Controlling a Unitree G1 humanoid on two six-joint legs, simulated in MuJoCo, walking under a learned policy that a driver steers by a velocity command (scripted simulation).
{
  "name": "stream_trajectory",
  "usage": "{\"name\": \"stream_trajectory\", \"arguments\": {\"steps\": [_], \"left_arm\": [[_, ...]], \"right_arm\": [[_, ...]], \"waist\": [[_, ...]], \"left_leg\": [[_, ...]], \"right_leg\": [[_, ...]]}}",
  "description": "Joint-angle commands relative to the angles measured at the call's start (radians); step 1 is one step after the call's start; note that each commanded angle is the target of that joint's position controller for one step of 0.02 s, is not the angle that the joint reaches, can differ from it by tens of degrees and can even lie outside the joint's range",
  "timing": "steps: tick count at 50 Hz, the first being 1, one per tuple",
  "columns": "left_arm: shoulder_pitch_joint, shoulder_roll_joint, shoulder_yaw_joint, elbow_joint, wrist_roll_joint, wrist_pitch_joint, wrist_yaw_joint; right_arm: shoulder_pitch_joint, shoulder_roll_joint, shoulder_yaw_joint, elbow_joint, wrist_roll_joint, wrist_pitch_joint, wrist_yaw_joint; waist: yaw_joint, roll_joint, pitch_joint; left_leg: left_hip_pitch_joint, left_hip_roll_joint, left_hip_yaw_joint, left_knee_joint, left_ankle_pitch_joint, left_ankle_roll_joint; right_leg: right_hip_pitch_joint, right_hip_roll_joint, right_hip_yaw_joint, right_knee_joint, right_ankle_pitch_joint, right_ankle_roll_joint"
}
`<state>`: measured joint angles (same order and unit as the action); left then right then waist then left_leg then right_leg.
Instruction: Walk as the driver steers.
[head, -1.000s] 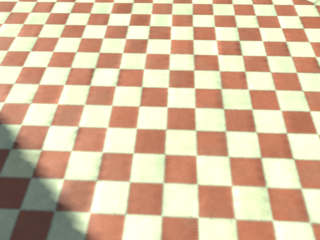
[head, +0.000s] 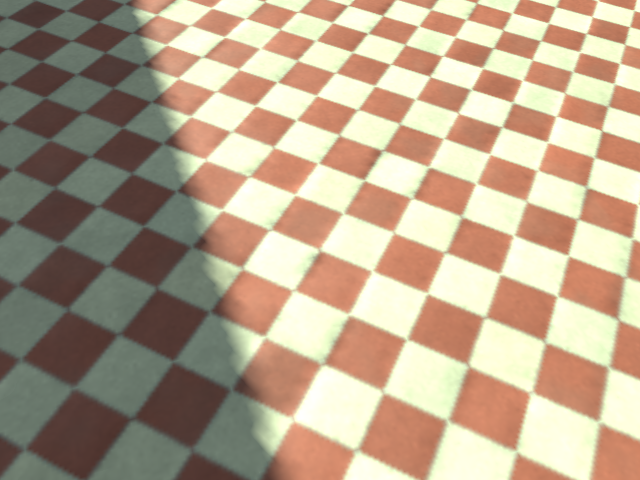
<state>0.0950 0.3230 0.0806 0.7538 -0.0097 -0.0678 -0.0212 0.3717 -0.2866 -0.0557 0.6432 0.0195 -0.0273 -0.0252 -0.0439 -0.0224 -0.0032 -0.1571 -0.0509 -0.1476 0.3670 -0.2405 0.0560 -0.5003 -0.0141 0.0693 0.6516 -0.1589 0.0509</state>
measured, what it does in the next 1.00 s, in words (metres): walks ahead, turning right: right foot, then left foot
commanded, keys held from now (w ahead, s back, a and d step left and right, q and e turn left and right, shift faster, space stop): w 0.22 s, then w+e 0.78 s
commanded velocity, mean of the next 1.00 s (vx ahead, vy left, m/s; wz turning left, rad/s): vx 0.47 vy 0.00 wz -0.19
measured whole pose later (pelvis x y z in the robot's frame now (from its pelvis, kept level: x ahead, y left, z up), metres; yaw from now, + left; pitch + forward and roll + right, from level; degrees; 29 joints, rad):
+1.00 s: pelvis +0.48 -0.02 -0.02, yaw -17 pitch +1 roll +3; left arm 0.08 0.29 0.04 0.62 -0.02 -0.02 -0.05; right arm 0.33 -0.31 -0.08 0.82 0.02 -0.08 0.00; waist -0.10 -0.04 0.05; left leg 0.08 -0.01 0.22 0.24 -0.33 -0.02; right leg -0.64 -0.09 0.00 0.67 -0.04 -0.03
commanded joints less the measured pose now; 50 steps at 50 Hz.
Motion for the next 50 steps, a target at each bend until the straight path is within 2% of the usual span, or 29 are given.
{"name": "stream_trajectory", "arguments": {"steps": [1, 3, 5, 6, 7, 8, 9, 10, 11, 12, 14, 18, 21, 23, 25, 27, 28, 29, 30, 31, 32, 33, 34, 35, 37, 40, 45, 48, 50], "left_arm": [[-0.112, 0.067, 0.006, -0.093, -0.010, -0.031, -0.010], [-0.084, 0.082, 0.008, -0.089, -0.013, -0.042, -0.015], [-0.012, 0.086, 0.013, -0.068, -0.008, -0.053, -0.014], [0.057, 0.096, 0.019, -0.050, -0.002, -0.057, -0.008], [0.187, 0.138, 0.030, -0.030, 0.011, -0.061, 0.000], [0.287, 0.261, 0.058, -0.002, 0.028, -0.054, -0.001], [0.303, 0.211, 0.050, 0.010, 0.008, -0.054, -0.012], [0.269, 0.143, 0.030, 0.005, -0.002, -0.053, -0.010], [0.239, 0.109, 0.019, -0.004, 0.004, -0.049, -0.006], [0.216, 0.090, 0.010, -0.005, 0.009, -0.042, -0.003], [0.206, 0.067, -0.004, -0.011, 0.012, -0.036, 0.002], [0.248, 0.102, 0.003, 0.005, -0.010, -0.026, 0.019], [0.292, 0.124, 0.007, 0.021, -0.015, -0.010, 0.030], [0.333, 0.130, 0.009, 0.032, -0.021, -0.002, 0.033], [0.337, 0.137, 0.012, 0.033, -0.027, 0.005, 0.037], [0.320, 0.146, 0.017, 0.028, -0.026, 0.011, 0.039], [0.318, 0.128, 0.012, 0.023, -0.019, 0.012, 0.037], [0.298, 0.074, -0.008, -0.009, 0.001, 0.010, 0.033], [0.423, -0.045, -0.043, -0.041, -0.009, 0.000, 0.035], [0.431, 0.032, -0.028, -0.030, -0.036, -0.003, 0.037], [0.342, 0.098, -0.006, -0.039, -0.048, 0.002, 0.037], [0.287, 0.099, -0.004, -0.047, -0.039, 0.006, 0.038], [0.253, 0.088, -0.002, -0.055, -0.026, 0.010, 0.035], [0.247, 0.074, 0.001, -0.060, -0.023, 0.019, 0.030], [0.239, 0.033, -0.006, -0.071, -0.024, 0.038, 0.022], [0.177, 0.015, -0.013, -0.108, -0.012, 0.049, 0.016], [0.027, 0.006, -0.028, -0.156, -0.011, 0.031, -0.019], [-0.059, 0.021, -0.026, -0.201, -0.014, 0.032, -0.033], [-0.078, 0.040, -0.018, -0.226, -0.011, 0.035, -0.040]], "right_arm": [[-0.014, -0.198, -0.061, -0.052, 0.008, -0.010, -0.001], [-0.011, -0.178, -0.053, -0.043, 0.004, -0.009, 0.005], [-0.021, -0.145, -0.041, -0.035, 0.000, -0.005, 0.011], [-0.018, -0.113, -0.029, -0.032, -0.004, -0.005, 0.011], [-0.030, -0.057, -0.010, -0.041, -0.014, -0.007, 0.011], [0.004, -0.016, 0.003, -0.086, 0.003, -0.023, 0.005], [-0.003, -0.111, -0.017, -0.078, 0.023, -0.034, -0.002], [-0.049, -0.152, -0.029, -0.068, 0.027, -0.037, 0.000], [-0.078, -0.141, -0.025, -0.059, 0.015, -0.039, 0.004], [-0.113, -0.130, -0.023, -0.066, -0.005, -0.046, 0.009], [-0.146, -0.102, -0.019, -0.071, -0.019, -0.058, 0.021], [-0.249, -0.038, 0.007, -0.104, -0.025, -0.073, 0.028], [-0.338, -0.021, 0.016, -0.113, -0.014, -0.086, 0.047], [-0.379, -0.039, 0.010, -0.119, -0.004, -0.092, 0.056], [-0.382, -0.071, -0.003, -0.122, 0.001, -0.096, 0.059], [-0.308, -0.109, -0.024, -0.102, 0.002, -0.098, 0.052], [-0.205, -0.143, -0.044, -0.075, -0.003, -0.097, 0.041], [-0.044, -0.196, -0.062, -0.058, -0.021, -0.094, 0.029], [0.045, -0.280, -0.079, -0.034, -0.037, -0.079, 0.029], [0.041, -0.196, -0.060, -0.026, -0.030, -0.075, 0.037], [-0.019, -0.132, -0.042, -0.024, -0.021, -0.074, 0.035], [-0.073, -0.103, -0.032, -0.021, -0.021, -0.073, 0.035], [-0.113, -0.073, -0.024, -0.011, -0.025, -0.073, 0.037], [-0.142, -0.060, -0.021, -0.003, -0.034, -0.076, 0.037], [-0.167, -0.064, -0.028, 0.013, -0.031, -0.089, 0.036], [-0.172, -0.101, -0.043, 0.043, -0.025, -0.101, 0.033], [-0.148, -0.157, -0.055, 0.080, -0.016, -0.089, 0.025], [-0.102, -0.190, -0.065, 0.107, 0.000, -0.074, 0.024], [-0.088, -0.212, -0.072, 0.118, 0.009, -0.059, 0.023]], "waist": [[-0.010, 0.161, 0.033], [-0.004, 0.169, 0.024], [0.039, 0.164, 0.014], [0.071, 0.158, -0.010], [0.126, 0.068, -0.085], [0.109, -0.227, -0.134], [0.120, -0.209, -0.070], [0.115, -0.133, 0.021], [0.104, -0.095, 0.043], [0.091, -0.073, 0.056], [0.074, -0.082, 0.056], [0.092, -0.070, 0.059], [0.118, -0.077, 0.053], [0.125, -0.081, 0.049], [0.102, -0.092, 0.046], [0.042, -0.097, 0.013], [-0.013, -0.082, -0.053], [-0.092, -0.020, -0.194], [-0.047, 0.280, -0.364], [-0.049, 0.299, -0.340], [-0.050, 0.207, -0.181], [-0.031, 0.144, -0.098], [-0.009, 0.124, -0.042], [0.018, 0.142, -0.011], [0.041, 0.138, 0.017], [0.048, 0.095, 0.054], [-0.002, 0.058, 0.080], [-0.024, 0.053, 0.100], [-0.014, 0.063, 0.090]], "left_leg": [[-0.047, 0.220, -0.256, -0.131, -0.168, 0.165], [-0.051, 0.231, -0.284, -0.105, -0.165, 0.158], [-0.075, 0.200, -0.276, -0.039, -0.141, 0.132], [-0.109, 0.163, -0.254, 0.031, -0.115, 0.106], [-0.197, 0.097, -0.170, 0.262, -0.110, 0.058], [-0.483, -0.041, -0.016, 0.588, -0.285, -0.011], [-0.642, -0.015, -0.046, 0.773, -0.343, -0.031], [-0.696, 0.029, -0.064, 0.833, -0.256, -0.021], [-0.689, 0.058, -0.033, 0.834, -0.179, -0.019], [-0.682, 0.094, 0.007, 0.797, -0.115, -0.021], [-0.607, 0.128, 0.047, 0.718, -0.035, -0.036], [-0.536, 0.110, 0.107, 0.459, 0.058, -0.087], [-0.406, 0.066, 0.126, 0.262, 0.191, -0.110], [-0.340, 0.048, 0.117, 0.201, 0.245, -0.107], [-0.283, 0.049, 0.090, 0.144, 0.240, -0.086], [-0.140, 0.044, 0.099, 0.094, 0.205, -0.047], [0.024, 0.052, 0.106, 0.072, 0.191, -0.019], [0.285, 0.196, -0.020, 0.106, 0.135, 0.042], [0.592, 0.458, -0.435, 0.046, -0.040, 0.179], [0.535, 0.476, -0.603, -0.056, -0.210, 0.202], [0.411, 0.436, -0.451, -0.073, -0.206, 0.167], [0.296, 0.392, -0.314, -0.086, -0.091, 0.147], [0.200, 0.351, -0.220, -0.114, 0.006, 0.138], [0.127, 0.323, -0.143, -0.145, 0.069, 0.130], [0.051, 0.312, -0.050, -0.195, 0.152, 0.138], [0.033, 0.323, 0.049, -0.236, 0.246, 0.154], [0.061, 0.294, 0.217, -0.238, 0.299, 0.119], [0.148, 0.320, 0.256, -0.211, 0.322, 0.096], [0.210, 0.333, 0.286, -0.142, 0.477, 0.077]], "right_leg": [[0.019, 0.019, -0.013, -0.087, -0.002, 0.003], [0.089, 0.013, -0.019, -0.112, -0.002, -0.019], [0.215, 0.019, -0.049, -0.184, 0.007, -0.051], [0.321, 0.006, -0.043, -0.206, -0.009, -0.071], [0.495, -0.120, 0.103, -0.241, -0.088, -0.125], [0.687, -0.321, 0.531, -0.379, -0.362, -0.276], [0.673, -0.386, 0.725, -0.452, -0.562, -0.336], [0.619, -0.359, 0.616, -0.444, -0.540, -0.313], [0.579, -0.306, 0.492, -0.439, -0.432, -0.284], [0.538, -0.268, 0.418, -0.451, -0.323, -0.276], [0.459, -0.207, 0.320, -0.482, -0.153, -0.267], [0.404, -0.160, 0.197, -0.500, 0.104, -0.276], [0.356, -0.137, 0.144, -0.474, 0.168, -0.254], [0.357, -0.161, 0.173, -0.456, 0.162, -0.244], [0.384, -0.188, 0.215, -0.425, 0.150, -0.220], [0.384, -0.184, 0.212, -0.338, 0.246, -0.189], [0.351, -0.132, 0.176, -0.203, 0.324, -0.162], [0.209, -0.074, 0.142, 0.059, 0.182, -0.127], [-0.107, 0.063, 0.034, 0.413, -0.326, -0.069], [-0.223, 0.022, 0.083, 0.573, -0.414, -0.063], [-0.275, -0.022, 0.077, 0.621, -0.326, -0.065], [-0.257, -0.058, 0.051, 0.609, -0.249, -0.060], [-0.234, -0.080, 0.047, 0.570, -0.201, -0.056], [-0.193, -0.103, 0.049, 0.542, -0.168, -0.054], [-0.156, -0.116, 0.034, 0.510, -0.138, -0.046], [-0.195, -0.124, 0.034, 0.397, -0.051, -0.029], [-0.136, -0.098, -0.037, 0.110, 0.182, -0.050], [-0.144, -0.086, -0.068, 0.022, 0.154, -0.082], [-0.121, -0.056, -0.104, -0.012, 0.072, -0.114]]}}
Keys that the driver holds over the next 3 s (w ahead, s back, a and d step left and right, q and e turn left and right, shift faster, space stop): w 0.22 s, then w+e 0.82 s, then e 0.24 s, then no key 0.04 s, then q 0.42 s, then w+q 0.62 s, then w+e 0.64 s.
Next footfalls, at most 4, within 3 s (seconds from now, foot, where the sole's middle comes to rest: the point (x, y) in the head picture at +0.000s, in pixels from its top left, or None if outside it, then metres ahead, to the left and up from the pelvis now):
0.14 right None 0.16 -0.14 -0.79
0.58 left None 0.43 0.12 -0.79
1.08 right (386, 404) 0.66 -0.19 -0.79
1.52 left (317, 331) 0.85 -0.04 -0.79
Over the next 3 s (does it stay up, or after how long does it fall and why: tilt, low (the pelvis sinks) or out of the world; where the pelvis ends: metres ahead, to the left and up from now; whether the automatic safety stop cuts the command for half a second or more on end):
stays up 1.23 -0.15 -0.03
